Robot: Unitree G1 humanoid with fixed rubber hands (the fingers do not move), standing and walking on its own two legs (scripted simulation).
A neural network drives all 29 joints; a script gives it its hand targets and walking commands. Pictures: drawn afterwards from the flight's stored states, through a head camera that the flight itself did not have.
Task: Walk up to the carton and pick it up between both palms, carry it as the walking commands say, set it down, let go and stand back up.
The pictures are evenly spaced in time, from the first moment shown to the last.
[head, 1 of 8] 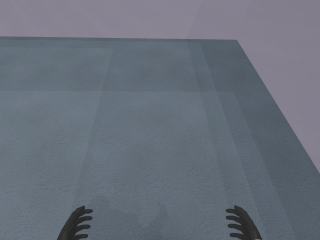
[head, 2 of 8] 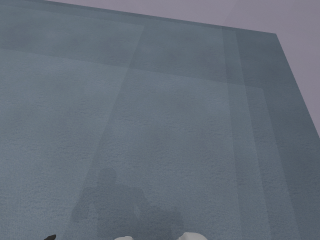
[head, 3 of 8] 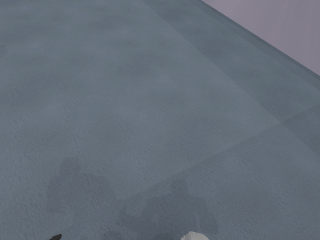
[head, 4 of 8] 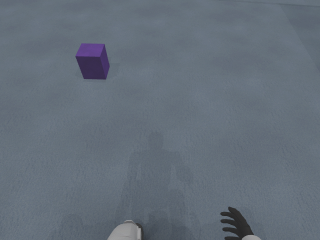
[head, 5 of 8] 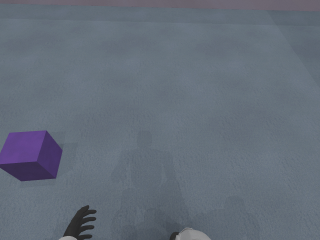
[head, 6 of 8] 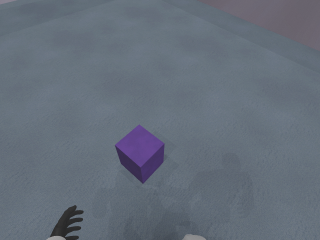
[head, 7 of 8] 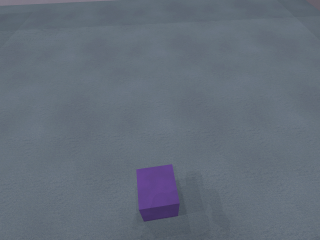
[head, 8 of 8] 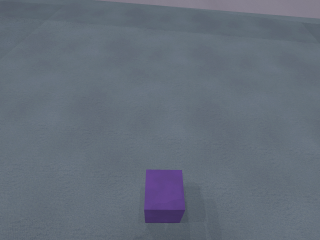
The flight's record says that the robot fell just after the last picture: no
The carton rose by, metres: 0.00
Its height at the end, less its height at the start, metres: +0.00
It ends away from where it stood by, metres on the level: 0.00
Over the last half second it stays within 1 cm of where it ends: yes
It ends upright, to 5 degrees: yes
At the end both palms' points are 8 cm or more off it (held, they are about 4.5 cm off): yes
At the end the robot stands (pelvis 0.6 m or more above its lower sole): yes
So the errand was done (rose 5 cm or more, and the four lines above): no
